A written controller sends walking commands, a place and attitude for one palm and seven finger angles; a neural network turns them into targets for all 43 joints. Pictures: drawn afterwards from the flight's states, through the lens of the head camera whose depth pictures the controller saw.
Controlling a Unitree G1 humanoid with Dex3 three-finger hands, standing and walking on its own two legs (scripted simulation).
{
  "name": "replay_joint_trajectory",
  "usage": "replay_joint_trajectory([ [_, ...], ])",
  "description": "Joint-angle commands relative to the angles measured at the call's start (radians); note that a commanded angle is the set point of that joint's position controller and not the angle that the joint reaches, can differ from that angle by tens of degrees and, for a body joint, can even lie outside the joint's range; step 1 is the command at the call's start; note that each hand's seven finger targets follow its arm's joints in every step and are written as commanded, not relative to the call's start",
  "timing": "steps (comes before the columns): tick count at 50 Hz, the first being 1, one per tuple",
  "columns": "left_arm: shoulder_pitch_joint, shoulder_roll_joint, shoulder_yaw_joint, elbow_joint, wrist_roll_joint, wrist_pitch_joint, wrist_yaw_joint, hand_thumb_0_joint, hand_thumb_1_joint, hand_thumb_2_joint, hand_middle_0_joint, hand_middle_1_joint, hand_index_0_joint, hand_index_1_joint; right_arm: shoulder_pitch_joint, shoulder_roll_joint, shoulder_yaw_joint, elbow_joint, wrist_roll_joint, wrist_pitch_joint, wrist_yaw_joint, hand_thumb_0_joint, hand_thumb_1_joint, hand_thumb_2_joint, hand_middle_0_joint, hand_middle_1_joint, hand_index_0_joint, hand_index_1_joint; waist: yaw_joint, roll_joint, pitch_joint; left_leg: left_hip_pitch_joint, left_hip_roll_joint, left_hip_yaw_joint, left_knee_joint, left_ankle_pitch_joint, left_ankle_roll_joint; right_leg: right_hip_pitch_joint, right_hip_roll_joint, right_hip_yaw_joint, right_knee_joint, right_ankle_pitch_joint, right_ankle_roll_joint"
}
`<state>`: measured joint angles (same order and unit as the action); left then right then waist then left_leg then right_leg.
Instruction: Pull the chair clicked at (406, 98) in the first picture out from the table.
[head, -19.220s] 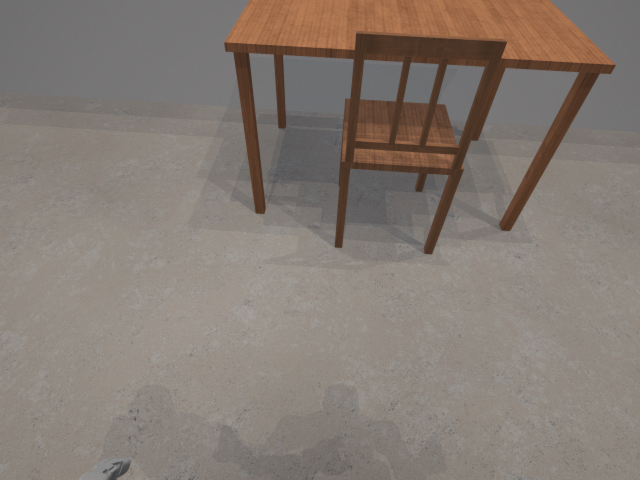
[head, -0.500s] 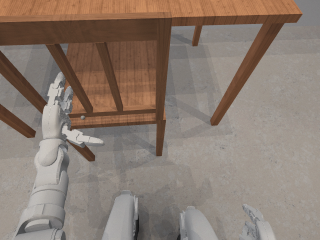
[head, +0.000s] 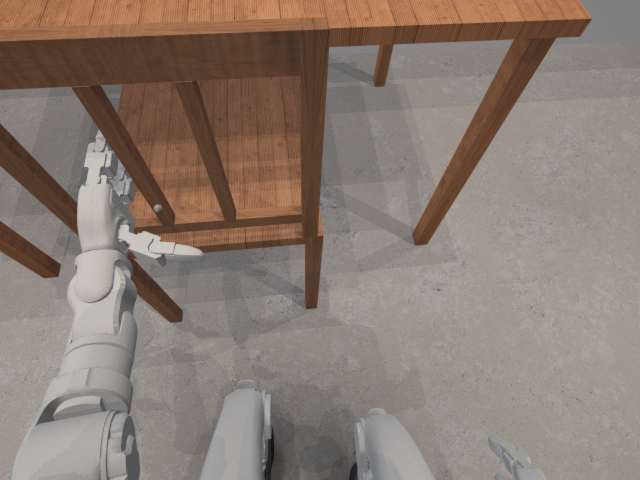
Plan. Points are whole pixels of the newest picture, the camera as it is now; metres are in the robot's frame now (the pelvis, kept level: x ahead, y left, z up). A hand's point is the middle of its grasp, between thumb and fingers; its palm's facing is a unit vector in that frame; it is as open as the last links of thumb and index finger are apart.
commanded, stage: push the fingers through the gap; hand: left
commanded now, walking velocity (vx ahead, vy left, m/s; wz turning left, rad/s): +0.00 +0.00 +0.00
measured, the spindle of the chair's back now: (136, 166) +0.50 +0.25 +0.03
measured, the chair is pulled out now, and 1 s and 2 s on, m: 0.00 0.00 0.00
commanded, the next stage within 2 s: hook a spindle and tug to test in 0.76 s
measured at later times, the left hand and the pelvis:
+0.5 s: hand (158, 179) +0.47 +0.22 +0.04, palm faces +0.16 -0.99 -0.03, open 16.9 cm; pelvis +0.00 +0.00 -0.01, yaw -1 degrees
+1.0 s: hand (158, 179) +0.47 +0.22 +0.04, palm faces +0.17 -0.99 -0.04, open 16.8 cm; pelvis +0.00 +0.00 +0.00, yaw -1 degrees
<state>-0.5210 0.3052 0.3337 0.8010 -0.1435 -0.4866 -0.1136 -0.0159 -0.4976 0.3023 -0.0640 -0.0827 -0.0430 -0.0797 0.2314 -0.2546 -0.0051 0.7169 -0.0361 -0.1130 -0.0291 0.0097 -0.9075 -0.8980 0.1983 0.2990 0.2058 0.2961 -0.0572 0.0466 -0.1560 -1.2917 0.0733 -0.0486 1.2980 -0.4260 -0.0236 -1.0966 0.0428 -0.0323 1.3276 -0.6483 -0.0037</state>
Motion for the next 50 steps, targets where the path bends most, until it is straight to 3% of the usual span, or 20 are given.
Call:
replay_joint_trajectory([
  [1,-0.407,0.220,0.030,-0.175,0.009,-0.076,-0.006,0.000,-0.500,0.300,-0.060,-0.080,-0.060,-0.080,0.092,-0.162,-0.059,-0.066,0.005,-0.024,-0.013,0.000,-0.900,-0.900,0.200,0.300,0.200,0.300,-0.043,0.035,-0.460,0.543,-0.048,-0.005,-0.099,0.145,0.038,-0.017,0.024,0.010,-0.232,0.282,-0.009],
  [4,-0.477,0.248,0.041,-0.118,0.017,-0.079,-0.012,0.000,-0.500,0.300,-0.060,-0.080,-0.060,-0.080,0.104,-0.165,-0.055,-0.053,0.005,-0.023,-0.016,0.000,-0.900,-0.900,0.200,0.300,0.200,0.300,-0.059,0.013,-0.432,0.503,-0.048,-0.006,-0.088,0.113,0.044,-0.033,0.026,0.018,-0.232,0.254,-0.007],
  [6,-0.524,0.286,0.062,-0.098,0.019,-0.088,-0.020,0.000,-0.500,0.300,-0.060,-0.080,-0.060,-0.080,0.107,-0.166,-0.052,-0.045,0.004,-0.022,-0.018,0.000,-0.900,-0.900,0.200,0.300,0.200,0.300,-0.055,0.030,-0.442,0.485,-0.048,-0.003,-0.080,0.106,0.044,-0.022,0.024,0.025,-0.232,0.247,-0.009],
  [9,-0.559,0.279,0.052,-0.064,0.022,-0.085,-0.032,0.000,-0.500,0.300,-0.060,-0.080,-0.060,-0.080,0.118,-0.168,-0.051,-0.045,0.001,-0.020,-0.015,0.000,-0.900,-0.900,0.200,0.300,0.200,0.300,-0.058,0.075,-0.467,0.511,-0.048,-0.009,-0.075,0.125,0.044,-0.045,0.026,0.019,-0.220,0.252,-0.013],
  [13,-0.528,0.315,0.088,0.006,0.025,-0.058,-0.039,0.000,-0.500,0.300,-0.060,-0.080,-0.060,-0.080,0.137,-0.176,-0.053,-0.045,0.000,-0.003,-0.010,0.000,-0.900,-0.900,0.200,0.300,0.200,0.300,-0.054,0.050,-0.483,0.504,-0.044,-0.008,-0.067,0.164,0.045,-0.027,0.025,0.017,-0.217,0.295,-0.011],
  [16,-0.568,0.334,0.096,0.003,0.032,-0.048,-0.044,0.000,-0.500,0.300,-0.060,-0.080,-0.060,-0.080,0.150,-0.178,-0.054,-0.042,-0.001,0.006,-0.006,0.000,-0.900,-0.900,0.200,0.300,0.200,0.300,-0.057,0.073,-0.512,0.527,-0.039,-0.014,-0.061,0.198,0.044,-0.039,0.024,0.009,-0.201,0.318,-0.011],
  [18,-0.595,0.319,0.082,-0.023,0.032,-0.051,-0.043,0.000,-0.500,0.300,-0.060,-0.080,-0.060,-0.080,0.157,-0.177,-0.058,-0.045,-0.001,0.012,-0.002,0.000,-0.900,-0.900,0.200,0.300,0.200,0.300,-0.067,0.075,-0.525,0.556,-0.038,-0.017,-0.062,0.224,0.045,-0.043,0.027,0.005,-0.202,0.339,-0.010],
  [20,-0.585,0.288,0.066,0.003,0.034,-0.047,-0.039,0.000,-0.500,0.300,-0.060,-0.080,-0.060,-0.080,0.159,-0.178,-0.059,-0.042,0.000,0.020,0.001,0.000,-0.900,-0.900,0.200,0.300,0.200,0.300,-0.077,0.052,-0.484,0.551,-0.036,-0.026,-0.072,0.198,0.044,-0.073,0.029,-0.005,-0.210,0.304,-0.009],
  [24,-0.591,0.297,0.071,-0.034,0.037,-0.056,-0.029,0.000,-0.500,0.300,-0.060,-0.080,-0.060,-0.080,0.167,-0.178,-0.062,-0.041,-0.002,0.028,0.003,0.000,-0.900,-0.900,0.200,0.300,0.200,0.300,-0.070,0.080,-0.528,0.580,-0.039,-0.024,-0.072,0.218,0.046,-0.057,0.030,-0.002,-0.208,0.318,-0.012],
  [28,-0.574,0.318,0.085,-0.012,0.044,-0.057,-0.021,0.000,-0.500,0.300,-0.060,-0.080,-0.060,-0.080,0.161,-0.177,-0.059,-0.037,-0.002,0.038,0.003,0.000,-0.900,-0.900,0.200,0.300,0.200,0.300,-0.070,0.060,-0.480,0.546,-0.037,-0.020,-0.080,0.176,0.045,-0.059,0.031,0.001,-0.223,0.286,-0.010],
  [30,-0.603,0.295,0.062,-0.009,0.049,-0.064,-0.020,0.000,-0.500,0.300,-0.060,-0.080,-0.060,-0.080,0.157,-0.174,-0.055,-0.035,-0.003,0.038,0.005,0.000,-0.900,-0.900,0.200,0.300,0.200,0.300,-0.077,0.093,-0.469,0.555,-0.037,-0.026,-0.086,0.158,0.042,-0.086,0.031,-0.005,-0.221,0.257,-0.013],
  [33,-0.589,0.311,0.076,0.009,0.050,-0.069,-0.016,0.000,-0.500,0.300,-0.060,-0.080,-0.060,-0.080,0.158,-0.177,-0.056,-0.036,-0.005,0.041,0.005,0.000,-0.900,-0.900,0.200,0.300,0.200,0.300,-0.074,0.078,-0.462,0.557,-0.035,-0.030,-0.091,0.150,0.042,-0.083,0.033,-0.005,-0.227,0.247,-0.015],
  [35,-0.605,0.291,0.059,-0.027,0.051,-0.078,-0.017,0.000,-0.500,0.300,-0.060,-0.080,-0.060,-0.080,0.158,-0.175,-0.057,-0.042,-0.006,0.041,0.008,0.000,-0.900,-0.900,0.200,0.300,0.200,0.300,-0.069,0.120,-0.506,0.605,-0.036,-0.034,-0.094,0.175,0.039,-0.092,0.033,-0.010,-0.219,0.257,-0.018],
  [38,-0.590,0.275,0.049,-0.014,0.046,-0.076,-0.017,0.000,-0.500,0.300,-0.060,-0.080,-0.060,-0.080,0.154,-0.172,-0.057,-0.042,-0.006,0.044,0.010,0.000,-0.900,-0.900,0.200,0.300,0.200,0.300,-0.075,0.099,-0.485,0.596,-0.037,-0.030,-0.097,0.164,0.039,-0.081,0.034,-0.011,-0.230,0.254,-0.016],
  [43,-0.610,0.299,0.060,-0.002,0.051,-0.078,-0.014,0.000,-0.500,0.300,-0.060,-0.080,-0.060,-0.080,0.153,-0.176,-0.054,-0.039,-0.005,0.046,0.006,0.000,-0.900,-0.900,0.200,0.300,0.200,0.300,-0.079,0.075,-0.470,0.559,-0.038,-0.028,-0.091,0.152,0.043,-0.073,0.032,-0.005,-0.227,0.256,-0.014],
  [45,-0.603,0.297,0.065,-0.017,0.049,-0.086,-0.013,0.000,-0.500,0.300,-0.095,-0.190,-0.095,-0.190,0.154,-0.175,-0.056,-0.041,-0.006,0.045,0.008,0.000,-0.900,-0.900,0.200,0.300,0.200,0.300,-0.071,0.103,-0.496,0.591,-0.037,-0.031,-0.093,0.171,0.040,-0.079,0.032,-0.008,-0.222,0.266,-0.016],
  [47,-0.576,0.302,0.072,-0.016,0.045,-0.085,-0.017,0.000,-0.500,0.300,-0.130,-0.299,-0.130,-0.299,0.154,-0.174,-0.056,-0.043,-0.005,0.048,0.009,0.000,-0.900,-0.900,0.200,0.300,0.200,0.300,-0.067,0.080,-0.504,0.581,-0.040,-0.024,-0.088,0.190,0.042,-0.045,0.033,-0.003,-0.225,0.297,-0.014],
  [50,-0.593,0.260,0.038,-0.026,0.043,-0.084,-0.020,0.000,-0.500,0.300,-0.183,-0.464,-0.183,-0.464,0.151,-0.169,-0.055,-0.042,-0.004,0.048,0.011,0.000,-0.900,-0.900,0.200,0.300,0.200,0.300,-0.078,0.099,-0.494,0.599,-0.040,-0.026,-0.087,0.204,0.041,-0.066,0.032,-0.007,-0.222,0.307,-0.015],
])
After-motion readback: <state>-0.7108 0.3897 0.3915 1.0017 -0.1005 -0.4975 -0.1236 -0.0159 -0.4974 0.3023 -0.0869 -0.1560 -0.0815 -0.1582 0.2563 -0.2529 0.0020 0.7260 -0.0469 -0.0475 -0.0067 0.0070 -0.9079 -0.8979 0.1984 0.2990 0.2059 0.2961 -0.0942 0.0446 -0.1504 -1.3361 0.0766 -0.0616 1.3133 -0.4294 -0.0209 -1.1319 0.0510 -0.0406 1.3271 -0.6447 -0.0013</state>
